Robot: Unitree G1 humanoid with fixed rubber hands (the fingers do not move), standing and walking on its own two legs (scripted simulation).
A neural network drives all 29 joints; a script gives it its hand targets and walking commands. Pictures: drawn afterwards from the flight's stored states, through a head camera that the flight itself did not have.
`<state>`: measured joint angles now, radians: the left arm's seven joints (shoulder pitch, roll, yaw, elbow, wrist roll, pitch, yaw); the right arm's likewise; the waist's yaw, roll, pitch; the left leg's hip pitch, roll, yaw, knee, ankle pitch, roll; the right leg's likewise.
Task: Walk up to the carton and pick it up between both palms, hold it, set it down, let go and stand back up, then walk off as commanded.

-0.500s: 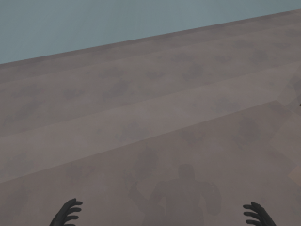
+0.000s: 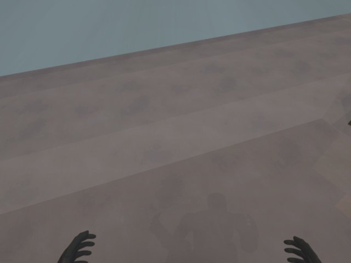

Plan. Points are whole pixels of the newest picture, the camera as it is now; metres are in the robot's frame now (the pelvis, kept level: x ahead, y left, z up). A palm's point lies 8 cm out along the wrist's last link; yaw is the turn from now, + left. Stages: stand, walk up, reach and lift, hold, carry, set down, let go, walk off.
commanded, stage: stand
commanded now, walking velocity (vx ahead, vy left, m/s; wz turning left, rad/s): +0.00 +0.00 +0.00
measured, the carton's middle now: out of the picture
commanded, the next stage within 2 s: none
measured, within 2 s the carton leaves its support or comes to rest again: neither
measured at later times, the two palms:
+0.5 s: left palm out of the picture +0.13 +0.28 -0.06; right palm out of the picture +0.12 -0.27 -0.08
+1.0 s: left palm out of the picture +0.13 +0.28 -0.06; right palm out of the picture +0.12 -0.27 -0.08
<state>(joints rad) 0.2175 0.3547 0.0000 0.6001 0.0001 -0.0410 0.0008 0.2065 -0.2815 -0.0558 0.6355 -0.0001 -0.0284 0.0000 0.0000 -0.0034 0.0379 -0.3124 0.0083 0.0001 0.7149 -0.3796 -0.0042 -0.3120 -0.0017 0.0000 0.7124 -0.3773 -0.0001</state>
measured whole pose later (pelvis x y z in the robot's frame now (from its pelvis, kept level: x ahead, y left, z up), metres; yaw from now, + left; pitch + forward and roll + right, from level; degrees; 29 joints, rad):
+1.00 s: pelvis -0.02 +0.00 +0.00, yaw +0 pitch -3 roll +0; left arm 0.22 0.36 0.00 0.60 0.00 -0.04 0.00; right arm 0.21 -0.28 -0.06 0.67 0.00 -0.03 0.00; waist 0.00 0.00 0.04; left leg -0.31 0.01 0.00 0.71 -0.35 0.00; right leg -0.31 0.00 0.00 0.71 -0.35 0.00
